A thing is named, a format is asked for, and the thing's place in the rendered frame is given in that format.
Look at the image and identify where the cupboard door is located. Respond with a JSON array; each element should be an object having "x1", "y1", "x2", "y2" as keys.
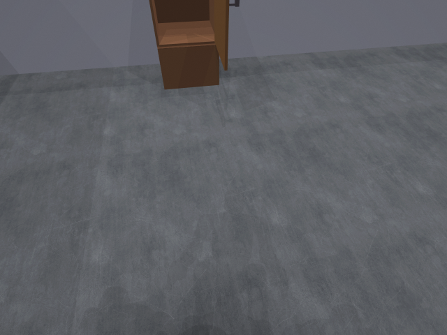
[{"x1": 214, "y1": 0, "x2": 229, "y2": 70}]

